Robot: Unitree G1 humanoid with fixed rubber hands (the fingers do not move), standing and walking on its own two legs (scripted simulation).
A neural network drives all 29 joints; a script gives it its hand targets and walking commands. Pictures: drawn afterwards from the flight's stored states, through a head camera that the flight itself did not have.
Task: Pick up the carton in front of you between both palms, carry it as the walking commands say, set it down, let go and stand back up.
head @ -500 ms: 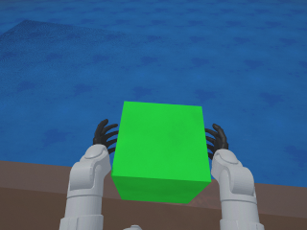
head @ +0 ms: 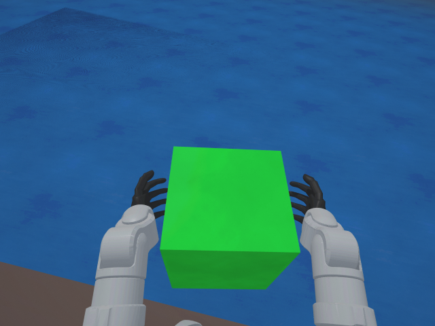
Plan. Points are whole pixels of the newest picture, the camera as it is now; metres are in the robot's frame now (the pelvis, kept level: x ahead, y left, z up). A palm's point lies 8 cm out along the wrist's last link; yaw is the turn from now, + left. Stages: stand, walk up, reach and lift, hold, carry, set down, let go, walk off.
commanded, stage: carry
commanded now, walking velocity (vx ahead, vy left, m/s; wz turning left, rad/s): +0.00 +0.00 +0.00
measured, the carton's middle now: (223, 223) +0.34 +0.04 +0.00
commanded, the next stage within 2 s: none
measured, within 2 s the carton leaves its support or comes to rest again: neither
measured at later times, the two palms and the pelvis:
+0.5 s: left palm (207, 146) +0.73 +0.13 -0.13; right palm (296, 160) +0.69 -0.17 -0.12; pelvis +0.40 +0.02 -0.18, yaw +0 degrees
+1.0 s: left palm (214, 121) +1.00 +0.14 -0.23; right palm (281, 129) +1.00 -0.16 -0.22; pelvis +0.69 -0.02 -0.27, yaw +0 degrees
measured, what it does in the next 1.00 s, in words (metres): goes down: left foot 0.15 m lower, then right foot 0.15 m lower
